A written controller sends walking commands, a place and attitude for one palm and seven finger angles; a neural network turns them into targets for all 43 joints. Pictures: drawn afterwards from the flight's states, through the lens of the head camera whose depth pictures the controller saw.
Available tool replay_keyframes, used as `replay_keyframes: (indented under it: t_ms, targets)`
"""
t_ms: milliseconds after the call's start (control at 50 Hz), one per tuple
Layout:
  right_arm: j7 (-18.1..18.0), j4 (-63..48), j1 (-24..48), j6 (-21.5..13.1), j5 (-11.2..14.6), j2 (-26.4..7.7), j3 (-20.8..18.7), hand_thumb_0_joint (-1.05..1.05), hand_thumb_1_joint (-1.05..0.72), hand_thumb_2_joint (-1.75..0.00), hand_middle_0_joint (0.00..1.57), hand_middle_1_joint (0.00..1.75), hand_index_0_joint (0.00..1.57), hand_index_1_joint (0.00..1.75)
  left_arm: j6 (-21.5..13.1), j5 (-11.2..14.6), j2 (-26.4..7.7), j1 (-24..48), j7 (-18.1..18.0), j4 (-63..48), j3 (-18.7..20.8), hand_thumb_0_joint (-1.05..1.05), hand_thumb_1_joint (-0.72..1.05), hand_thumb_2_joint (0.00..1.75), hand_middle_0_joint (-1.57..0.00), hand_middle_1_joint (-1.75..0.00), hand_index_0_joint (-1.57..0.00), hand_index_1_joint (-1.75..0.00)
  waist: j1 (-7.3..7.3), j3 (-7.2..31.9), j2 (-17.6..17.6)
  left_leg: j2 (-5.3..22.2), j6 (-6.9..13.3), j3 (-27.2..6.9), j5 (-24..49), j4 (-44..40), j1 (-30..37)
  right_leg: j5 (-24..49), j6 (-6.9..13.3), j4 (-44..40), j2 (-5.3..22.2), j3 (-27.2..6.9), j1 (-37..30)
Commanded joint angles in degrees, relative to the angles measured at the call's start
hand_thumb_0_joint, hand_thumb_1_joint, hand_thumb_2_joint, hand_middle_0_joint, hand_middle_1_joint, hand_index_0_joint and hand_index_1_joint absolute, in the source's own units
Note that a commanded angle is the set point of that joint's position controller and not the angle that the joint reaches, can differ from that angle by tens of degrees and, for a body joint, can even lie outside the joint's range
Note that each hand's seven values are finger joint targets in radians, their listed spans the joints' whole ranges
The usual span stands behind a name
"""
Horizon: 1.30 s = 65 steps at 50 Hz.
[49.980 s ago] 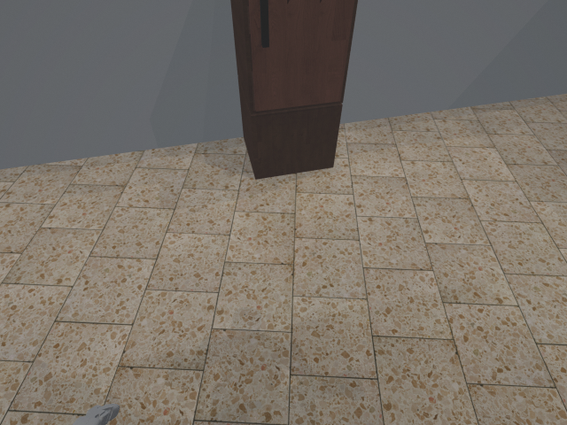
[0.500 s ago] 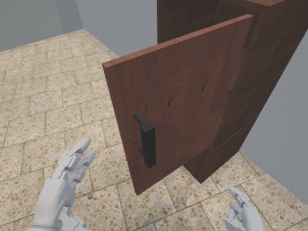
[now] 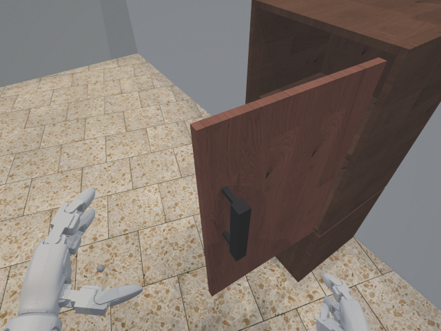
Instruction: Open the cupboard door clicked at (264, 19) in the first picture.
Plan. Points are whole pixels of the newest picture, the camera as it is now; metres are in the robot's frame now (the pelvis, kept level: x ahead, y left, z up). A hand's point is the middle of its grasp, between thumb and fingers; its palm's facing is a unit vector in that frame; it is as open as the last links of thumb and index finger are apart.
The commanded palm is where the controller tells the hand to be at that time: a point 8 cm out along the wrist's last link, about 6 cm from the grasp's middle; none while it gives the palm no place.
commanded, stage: draw the hand back to the body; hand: left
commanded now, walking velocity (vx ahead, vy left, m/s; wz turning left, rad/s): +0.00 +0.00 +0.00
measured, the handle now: (232, 224) +0.31 +0.02 +0.05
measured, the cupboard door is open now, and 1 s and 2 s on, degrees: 87 87 87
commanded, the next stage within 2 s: step back with the hand held close in 0.80 s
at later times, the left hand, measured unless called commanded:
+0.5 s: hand (42, 218) +0.20 +0.26 +0.19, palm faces +0.45 -0.80 -0.41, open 8.3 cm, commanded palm +0.15 +0.29 +0.20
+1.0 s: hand (63, 228) +0.20 +0.23 +0.18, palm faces +0.43 -0.80 -0.42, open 7.4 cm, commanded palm +0.14 +0.27 +0.20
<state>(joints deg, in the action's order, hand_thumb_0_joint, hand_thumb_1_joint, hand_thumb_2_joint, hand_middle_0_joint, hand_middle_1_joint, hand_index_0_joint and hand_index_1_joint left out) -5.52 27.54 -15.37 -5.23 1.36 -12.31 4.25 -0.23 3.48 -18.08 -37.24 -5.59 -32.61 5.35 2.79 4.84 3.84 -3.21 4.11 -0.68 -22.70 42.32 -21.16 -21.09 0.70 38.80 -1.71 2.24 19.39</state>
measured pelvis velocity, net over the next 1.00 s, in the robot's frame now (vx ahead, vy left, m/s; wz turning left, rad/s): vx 0.00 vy -0.03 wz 0.00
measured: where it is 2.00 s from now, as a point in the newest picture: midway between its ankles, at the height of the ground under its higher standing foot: outside the picture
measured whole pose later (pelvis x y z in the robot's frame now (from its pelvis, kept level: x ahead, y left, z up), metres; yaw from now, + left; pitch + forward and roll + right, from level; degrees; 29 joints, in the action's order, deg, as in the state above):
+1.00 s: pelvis +0.00 -0.03 +0.03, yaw +0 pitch -3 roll -1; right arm -4.0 36.1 -10.3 -4.0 0.7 -13.4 1.8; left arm -4.9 4.2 -20.6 -26.6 -5.9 -21.6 20.0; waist 2.8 -0.7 4.4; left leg -1.2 1.8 -1.5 -15.2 26.5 -8.2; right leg -13.1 2.9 22.2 -3.7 2.3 6.2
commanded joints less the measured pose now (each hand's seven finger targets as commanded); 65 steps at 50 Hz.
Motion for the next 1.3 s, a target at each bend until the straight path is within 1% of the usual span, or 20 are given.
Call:
replay_keyframes:
  t_ms: [0, 140, 400, 440, 480, 580, 700, 820, 880, 900, 920, 940, 980, 1000, 1040, 1100, 1120, 1180, 1200, 1280]
  targets:
    - [-0.42, -8.02, 8.11, -3.61, -0.05, -6.32, -3.02, 0.0, -0.9, -0.9, 0.2, 0.3, 0.2, 0.3, -3.82, -0.72, -7.66, 4.77, -2.24, -10.23, 8.14, 0.0, 0.2, 0.6, -0.18, -0.3, -0.18, -0.3, 0.22, -0.3, -0.07, 5.11, -4.14, -6.27, 15.56, -12.67, 4.52, 9.12, 1.47, -7.75, 1.32, -0.9, -3.29]
    - [0.26, -5.58, 9.46, -3.56, -0.38, -6.54, -3.38, 0.0, -0.9, -0.9, 0.2, 0.3, 0.2, 0.3, -4.26, -0.28, -9.06, 7.34, -2.31, -8.34, 12.57, 0.0, 0.44, 0.7, -0.18, -0.3, -0.18, -0.3, 0.71, 0.41, -1.15, 5.34, -4.98, -5.44, 21.88, -16.05, 9.19, 12.93, 1.35, -10.98, 1.44, -0.91, -8.62]
    - [0.93, -2.05, 10.99, -3.39, -0.44, -7.1, -4.23, 0.0, -0.9, -0.9, 0.2, 0.3, 0.2, 0.3, -5.63, 0.61, -14.71, 15.04, -2.55, -6.25, 22.28, 0.0, 0.9, 0.9, -0.2, -0.3, -0.2, -0.3, 1.29, -0.43, 2.94, 4.98, -5.01, -3.57, 26.05, -19.58, 13.24, 17.19, 1.6, -15.84, 1.31, -1.55, -13.79]
    - [1.31, -1.73, 10.7, -3.05, -0.54, -6.92, -4.32, 0.0, -0.9, -0.9, 0.2, 0.3, 0.2, 0.3, -5.37, 0.83, -11.26, 12.54, -2.05, -3.18, 19.59, 0.0, 0.9, 0.9, -0.2, -0.3, -0.2, -0.3, 0.87, -1.81, 0.84, 5.08, -4.86, -3.43, 26.84, -19.8, 13.72, 17.61, 1.3, -16.17, 1.32, -1.35, -13.04]
    - [1.74, -1.87, 10.97, -2.66, -0.48, -7.33, -4.71, 0.0, -0.9, -0.9, 0.2, 0.3, 0.2, 0.3, -5.24, 0.89, -10.13, 12.64, -1.57, -2.91, 18.09, 0.0, 0.9, 0.9, -0.2, -0.3, -0.2, -0.3, 0.68, -1.92, -0.04, 5.13, -4.43, -3.19, 26.47, -19.98, 14.27, 17.62, 1.09, -16.74, 1.35, -1.48, -12.94]
    - [1.47, -2.24, 12.01, -2.14, -0.55, -7.31, -5.02, 0.0, -0.9, -0.9, 0.2, 0.3, 0.2, 0.3, -5.81, 0.87, -12.7, 13.28, -1.64, -4.34, 20.0, 0.0, 0.9, 0.9, -0.2, -0.3, -0.2, -0.3, 1.2, -0.25, -2.9, 4.23, -2.94, -1.97, 21.74, -20.31, 13.79, 17.69, 1.05, -17.72, 1.49, -2.16, -14.93]
    - [0.78, -1.44, 12.57, -3.25, -0.6, -6.92, -4.44, 0.0, -0.9, -0.9, 0.2, 0.3, 0.2, 0.3, -6.31, 0.57, -14.82, 15.53, -2.39, -6.84, 21.39, 0.0, 0.9, 0.9, -0.2, -0.3, -0.2, -0.3, 1.35, -0.39, 2.76, 3.66, -2.99, -1.95, 20.04, -20.27, 14.1, 16.85, 1.37, -18.7, 1.74, -2.67, -15.17]
    - [0.81, -0.77, 12.81, -3.0, -0.57, -6.67, -4.78, 0.0, -0.9, -0.9, 0.2, 0.3, 0.2, 0.3, -6.19, 1.13, -11.59, 13.47, -1.92, -1.11, 19.35, 0.0, 0.9, 0.9, -0.2, -0.3, -0.2, -0.3, 0.83, -4.46, -2.6, 3.63, -2.24, -1.45, 17.04, -20.46, 13.94, 13.93, 0.84, -20.5, 1.69, -3.11, -12.83]
    - [0.69, -0.52, 12.95, -2.8, -0.57, -6.54, -5.03, 0.0, -0.9, -0.9, 0.2, 0.3, 0.2, 0.3, -6.46, 1.21, -11.67, 13.32, -1.72, -0.18, 19.55, 0.0, 0.9, 0.9, -0.2, -0.3, -0.2, -0.3, 0.94, -3.63, -3.69, 3.47, -1.76, -0.84, 16.79, -19.94, 14.61, 13.86, 0.54, -20.92, 1.88, -3.6, -12.88]
    - [0.62, -0.23, 13.03, -2.88, -0.53, -7.02, -4.98, 0.0, -0.9, -0.9, 0.2, 0.3, 0.2, 0.3, -6.78, 1.06, -13.63, 18.29, -1.96, -1.53, 20.28, 0.0, 0.9, 0.9, -0.2, -0.3, -0.2, -0.3, 0.65, -2.83, -2.14, 3.3, -1.77, -0.88, 17.04, -19.83, 14.83, 14.29, 0.69, -21.02, 2.06, -3.86, -13.24]
    - [0.8, -1.73, 11.27, -2.07, 0.02, -8.36, -5.52, 0.0, -0.9, -0.9, 0.2, 0.3, 0.2, 0.3, -9.33, 0.42, -20.72, 23.29, -2.43, -3.5, 27.77, 0.0, 0.9, 0.9, -0.2, -0.3, -0.2, -0.3, -1.64, -6.1, -4.2, 4.5, -0.85, -3.74, 14.14, -17.81, 11.65, 16.17, 0.25, -24.21, 5.28, -10.38, -8.38]
    - [0.75, -0.44, 11.61, -1.34, -0.43, -7.52, -5.76, 0.0, -0.9, -0.9, 0.2, 0.3, 0.2, 0.3, -9.65, 0.28, -16.06, 17.31, -1.84, 1.69, 24.61, 0.0, 0.9, 0.9, -0.2, -0.3, -0.2, -0.3, -1.96, -5.22, -6.14, 4.24, -0.73, -3.68, 14.06, -15.77, 12.5, 17.06, 0.34, -24.69, 6.9, -11.42, -7.55]
    - [1.24, -0.96, 11.4, -0.01, -0.55, -7.56, -5.95, 0.0, -0.9, -0.9, 0.2, 0.3, 0.2, 0.3, -9.73, -0.32, -13.46, 13.72, -1.46, 1.53, 21.62, 0.0, 0.9, 0.9, -0.2, -0.3, -0.2, -0.3, -2.19, -3.73, -7.86, 4.11, -0.99, -3.02, 16.3, -14.17, 12.56, 21.58, -0.39, -23.74, 7.94, -10.71, -7.8]
    - [1.14, -1.12, 11.91, 0.21, -0.69, -7.65, -6.12, 0.0, -0.9, -0.9, 0.2, 0.3, 0.2, 0.3, -10.4, -0.42, -14.04, 13.41, -1.55, -0.42, 22.06, 0.0, 0.9, 0.9, -0.2, -0.3, -0.2, -0.3, -2.04, -1.94, -4.65, 4.37, -1.06, -2.68, 18.56, -14.29, 12.68, 26.28, -0.36, -22.06, 8.34, -9.77, -9.07]
    - [1.18, -1.87, 11.26, 1.04, -0.62, -7.64, -6.38, 0.0, -0.9, -0.9, 0.2, 0.3, 0.2, 0.3, -10.59, -0.62, -13.39, 10.06, -1.8, -1.74, 21.39, 0.0, 0.9, 0.9, -0.2, -0.3, -0.2, -0.3, -2.22, 1.84, -3.11, 5.13, -1.36, -2.48, 22.45, -14.77, 12.56, 30.36, -0.67, -19.06, 8.14, -8.59, -11.54]
    - [0.85, -2.72, 11.55, 2.05, -0.49, -7.93, -6.87, 0.0, -0.9, -0.9, 0.2, 0.3, 0.2, 0.3, -10.79, -0.65, -15.68, 7.99, -2.52, -5.96, 23.47, 0.0, 0.9, 0.9, -0.2, -0.3, -0.2, -0.3, -2.07, 5.36, -0.26, 6.23, -1.51, -2.86, 29.0, -15.22, 12.2, 35.26, -0.69, -15.72, 7.64, -7.4, -13.73]
    - [0.77, -3.26, 11.48, 2.4, -0.37, -7.55, -6.92, 0.0, -0.9, -0.9, 0.2, 0.3, 0.2, 0.3, -10.77, -0.58, -16.19, 6.88, -2.74, -6.95, 24.15, 0.0, 0.9, 0.9, -0.2, -0.3, -0.2, -0.3, -2.07, 6.28, -1.35, 6.69, -1.5, -3.23, 30.62, -15.27, 11.81, 36.33, -0.69, -14.58, 7.29, -7.32, -14.35]
    - [0.58, -4.35, 11.34, 3.11, -0.08, -7.47, -7.4, 0.0, -0.9, -0.9, 0.2, 0.3, 0.2, 0.3, -10.95, -0.43, -17.65, 5.82, -3.27, -8.96, 25.99, 0.0, 0.9, 0.9, -0.2, -0.3, -0.2, -0.3, -2.18, 7.0, -2.68, 7.19, -1.64, -4.1, 30.18, -15.05, 9.21, 35.06, -0.15, -13.12, 6.97, -7.7, -14.57]
    - [0.24, -4.08, 11.68, 3.17, -0.1, -7.6, -7.57, 0.0, -0.9, -0.9, 0.2, 0.3, 0.2, 0.3, -11.11, -0.45, -18.73, 5.38, -3.55, -9.22, 27.01, 0.0, 0.9, 0.9, -0.2, -0.3, -0.2, -0.3, -2.07, 6.89, -0.56, 7.39, -1.6, -4.38, 30.27, -15.51, 8.66, 34.8, 0.08, -12.68, 7.05, -7.49, -14.54]
    - [0.23, -5.02, 11.42, 3.48, -0.13, -7.75, -7.63, 0.0, -0.9, -0.9, 0.2, 0.3, 0.2, 0.3, -11.18, -0.36, -17.15, 3.55, -3.6, -7.94, 26.53, 0.0, 0.9, 0.9, -0.2, -0.3, -0.2, -0.3, -2.1, 4.06, 0.16, 8.7, -0.99, -6.74, 24.04, -18.33, 2.81, 25.62, -0.16, -11.38, 5.0, -7.39, -13.68]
